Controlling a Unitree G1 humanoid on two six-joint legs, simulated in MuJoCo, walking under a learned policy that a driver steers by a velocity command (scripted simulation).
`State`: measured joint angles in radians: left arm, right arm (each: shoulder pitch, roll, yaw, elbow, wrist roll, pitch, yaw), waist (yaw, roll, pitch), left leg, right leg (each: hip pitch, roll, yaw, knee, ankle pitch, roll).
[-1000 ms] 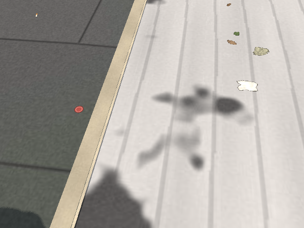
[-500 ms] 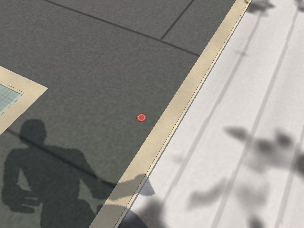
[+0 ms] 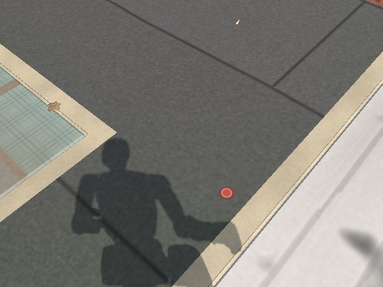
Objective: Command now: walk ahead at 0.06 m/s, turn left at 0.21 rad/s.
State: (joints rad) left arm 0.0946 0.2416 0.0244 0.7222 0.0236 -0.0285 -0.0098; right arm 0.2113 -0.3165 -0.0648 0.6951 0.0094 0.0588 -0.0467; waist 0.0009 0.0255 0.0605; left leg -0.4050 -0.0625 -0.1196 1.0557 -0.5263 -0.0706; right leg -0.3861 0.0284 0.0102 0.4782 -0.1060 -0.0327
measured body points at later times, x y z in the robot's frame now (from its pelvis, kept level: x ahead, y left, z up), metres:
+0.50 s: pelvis +0.05 +0.03 +0.00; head +0.06 +0.03 +0.45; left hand +0.16 +0.29 -0.12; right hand +0.15 -0.22 -0.12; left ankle +0.02 +0.15 -0.73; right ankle +0.09 -0.10 -0.73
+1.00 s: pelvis +0.20 +0.00 +0.01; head +0.23 -0.01 +0.46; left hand +0.16 +0.26 -0.12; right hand +0.39 -0.25 -0.09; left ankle +0.34 +0.17 -0.68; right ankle +0.11 -0.09 -0.73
